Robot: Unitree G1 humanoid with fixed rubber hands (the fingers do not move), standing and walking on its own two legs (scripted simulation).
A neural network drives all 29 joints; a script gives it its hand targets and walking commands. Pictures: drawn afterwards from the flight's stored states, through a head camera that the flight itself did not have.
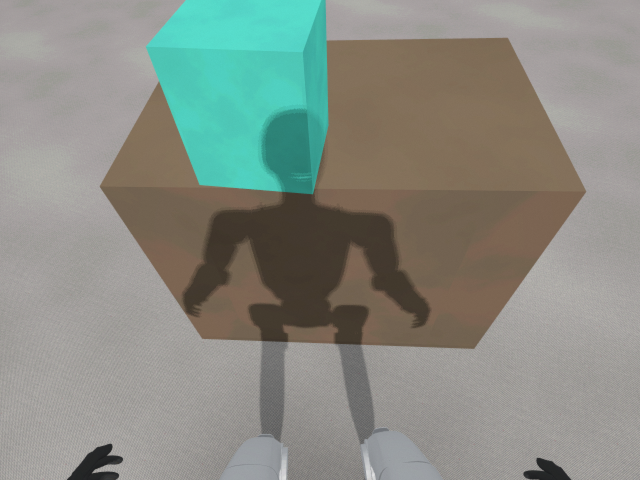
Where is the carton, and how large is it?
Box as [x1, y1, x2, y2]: [146, 0, 327, 193]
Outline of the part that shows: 185,0 148,43 146,48 199,184 312,193 327,129 325,0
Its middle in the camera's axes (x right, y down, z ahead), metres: -0.10 -0.25 +0.65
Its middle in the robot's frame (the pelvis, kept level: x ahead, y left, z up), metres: +0.68 +0.12 +0.11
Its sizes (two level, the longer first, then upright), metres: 0.210 0.200 0.250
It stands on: a pedestal, 0.68 m high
